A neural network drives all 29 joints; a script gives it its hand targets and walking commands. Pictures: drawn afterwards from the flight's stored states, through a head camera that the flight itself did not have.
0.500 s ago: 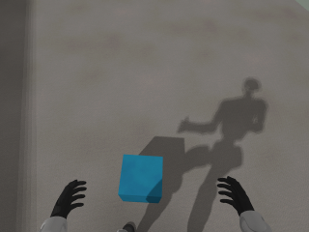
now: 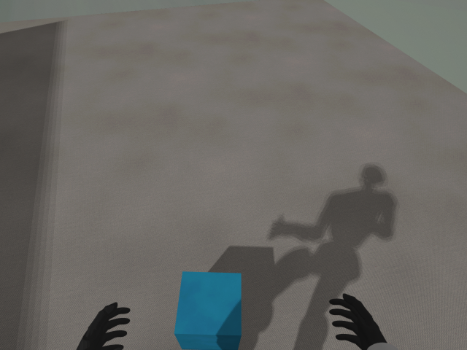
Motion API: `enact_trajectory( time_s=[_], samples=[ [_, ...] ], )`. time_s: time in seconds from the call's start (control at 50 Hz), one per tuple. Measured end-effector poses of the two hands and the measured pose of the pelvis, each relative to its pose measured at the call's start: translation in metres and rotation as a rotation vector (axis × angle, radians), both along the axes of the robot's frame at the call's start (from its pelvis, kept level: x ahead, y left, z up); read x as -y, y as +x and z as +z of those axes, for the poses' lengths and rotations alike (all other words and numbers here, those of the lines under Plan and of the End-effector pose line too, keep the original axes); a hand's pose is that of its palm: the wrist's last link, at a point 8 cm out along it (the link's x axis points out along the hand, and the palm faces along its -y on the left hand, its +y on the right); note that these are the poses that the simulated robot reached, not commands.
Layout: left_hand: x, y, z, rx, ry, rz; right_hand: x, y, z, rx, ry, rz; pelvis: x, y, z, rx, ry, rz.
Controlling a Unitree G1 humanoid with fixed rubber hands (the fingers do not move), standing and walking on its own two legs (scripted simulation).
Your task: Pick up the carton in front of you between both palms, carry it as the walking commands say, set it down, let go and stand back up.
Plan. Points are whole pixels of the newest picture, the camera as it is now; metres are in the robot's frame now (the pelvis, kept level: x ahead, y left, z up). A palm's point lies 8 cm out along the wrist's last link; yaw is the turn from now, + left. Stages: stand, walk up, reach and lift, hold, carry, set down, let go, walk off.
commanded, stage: let go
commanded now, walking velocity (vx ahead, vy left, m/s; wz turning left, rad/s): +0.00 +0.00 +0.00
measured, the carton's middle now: (210, 312) +0.38 +0.06 -0.65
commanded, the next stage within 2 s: stand in 0.02 s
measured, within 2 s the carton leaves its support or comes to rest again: neither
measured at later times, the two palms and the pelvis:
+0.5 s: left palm out of the picture +0.13 +0.30 -0.10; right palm out of the picture +0.15 -0.28 -0.09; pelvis +0.02 +0.01 -0.01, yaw +0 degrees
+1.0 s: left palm out of the picture +0.09 +0.31 -0.11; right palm out of the picture +0.11 -0.29 -0.09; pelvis +0.00 +0.01 +0.00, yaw +0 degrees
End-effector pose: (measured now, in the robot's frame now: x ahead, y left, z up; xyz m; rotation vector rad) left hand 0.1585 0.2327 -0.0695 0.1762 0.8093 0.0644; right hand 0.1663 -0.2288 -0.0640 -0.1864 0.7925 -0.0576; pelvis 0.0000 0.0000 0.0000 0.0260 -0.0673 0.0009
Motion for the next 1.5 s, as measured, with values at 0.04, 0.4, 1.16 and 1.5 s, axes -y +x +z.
enact_trajectory(
  time_s=[0.04,0.4,1.16,1.5],
  samples=[
    [-0.003,0.000,-0.001,-0.002,0.013,0.003,0.001,0.000,-0.003,-0.005,-0.012,-0.002,-0.001,0.001,0.000,-0.013,-0.003,0.000],
    [-0.062,-0.027,-0.030,-0.129,0.181,0.055,0.054,-0.013,-0.018,-0.123,-0.217,-0.073,-0.006,0.016,-0.008,-0.069,-0.023,0.001],
    [-0.078,-0.081,-0.037,-0.272,0.204,0.081,0.064,-0.062,-0.030,-0.263,-0.221,-0.096,-0.009,-0.002,0.000,-0.031,-0.028,0.009],
    [-0.084,-0.092,-0.038,-0.310,0.209,0.093,0.068,-0.073,-0.031,-0.301,-0.227,-0.099,-0.009,-0.008,0.002,-0.025,-0.030,0.013]
  ],
)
